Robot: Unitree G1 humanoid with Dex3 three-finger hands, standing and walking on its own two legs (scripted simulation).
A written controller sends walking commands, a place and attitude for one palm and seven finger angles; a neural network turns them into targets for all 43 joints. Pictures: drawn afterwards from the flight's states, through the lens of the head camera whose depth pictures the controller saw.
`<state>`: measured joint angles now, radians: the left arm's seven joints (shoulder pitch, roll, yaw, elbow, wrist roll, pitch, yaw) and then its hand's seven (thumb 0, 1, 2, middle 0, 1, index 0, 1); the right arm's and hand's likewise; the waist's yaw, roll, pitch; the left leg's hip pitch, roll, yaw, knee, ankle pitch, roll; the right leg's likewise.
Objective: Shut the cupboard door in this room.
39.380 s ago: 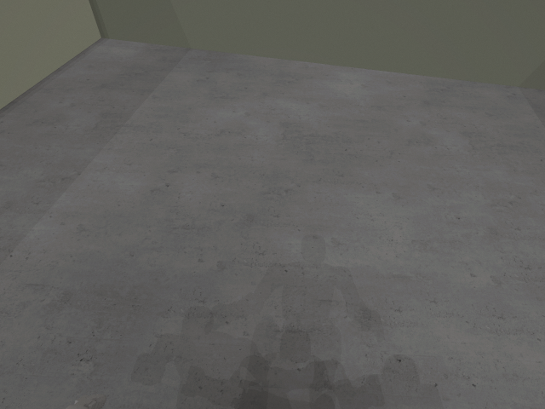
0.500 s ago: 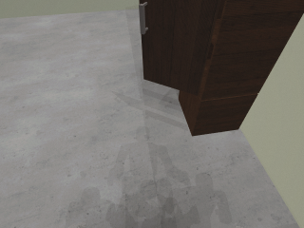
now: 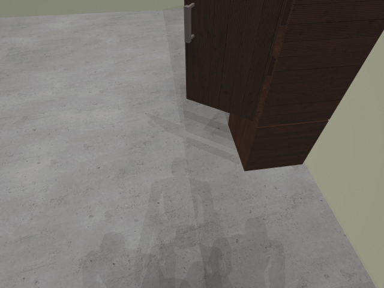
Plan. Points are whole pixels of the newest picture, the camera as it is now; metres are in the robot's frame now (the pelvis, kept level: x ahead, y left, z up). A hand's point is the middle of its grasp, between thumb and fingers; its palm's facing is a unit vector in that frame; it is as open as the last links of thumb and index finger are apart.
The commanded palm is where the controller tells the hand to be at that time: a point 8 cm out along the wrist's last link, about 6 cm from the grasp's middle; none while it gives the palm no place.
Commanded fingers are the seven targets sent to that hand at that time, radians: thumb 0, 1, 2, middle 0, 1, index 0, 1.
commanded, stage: let the arm hang, fingers relaxed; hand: left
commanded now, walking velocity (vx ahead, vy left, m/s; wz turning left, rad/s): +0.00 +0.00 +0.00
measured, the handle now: (190, 23) +1.07 +0.07 +0.08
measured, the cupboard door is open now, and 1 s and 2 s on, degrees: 54 54 54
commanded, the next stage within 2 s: look to check the result in 0.34 s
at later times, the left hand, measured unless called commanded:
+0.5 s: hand out of the picture -0.01 +0.16 -0.18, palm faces +0.02 -0.98 -0.19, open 7.4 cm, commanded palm none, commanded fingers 0.00 0.90 0.90 -0.20 -0.30 -0.20 -0.30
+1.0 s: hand out of the picture +0.01 +0.17 -0.17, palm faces +0.01 -0.98 -0.22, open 7.4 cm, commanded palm none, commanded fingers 0.00 0.90 0.90 -0.20 -0.30 -0.20 -0.30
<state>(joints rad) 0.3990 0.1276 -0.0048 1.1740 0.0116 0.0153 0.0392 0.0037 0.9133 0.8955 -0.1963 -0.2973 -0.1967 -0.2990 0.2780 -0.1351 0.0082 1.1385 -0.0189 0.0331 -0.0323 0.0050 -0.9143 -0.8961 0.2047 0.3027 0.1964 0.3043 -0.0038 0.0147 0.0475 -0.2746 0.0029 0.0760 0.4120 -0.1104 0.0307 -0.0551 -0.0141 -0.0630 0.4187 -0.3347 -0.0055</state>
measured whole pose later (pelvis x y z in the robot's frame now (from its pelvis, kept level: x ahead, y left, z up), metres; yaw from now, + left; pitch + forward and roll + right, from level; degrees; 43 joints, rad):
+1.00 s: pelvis +0.03 -0.02 +0.00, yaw +0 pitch -2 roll +0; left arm 0.29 0.17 0.00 1.13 0.01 -0.01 0.04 0.00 0.91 0.90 -0.20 -0.30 -0.20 -0.30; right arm 0.20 -0.20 0.00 1.13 -0.02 0.01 -0.03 0.00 -0.91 -0.90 0.20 0.30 0.20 0.30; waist 0.00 0.00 0.05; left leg -0.24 0.02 0.07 0.42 -0.15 0.01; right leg 0.01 0.01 -0.06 0.35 -0.34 -0.02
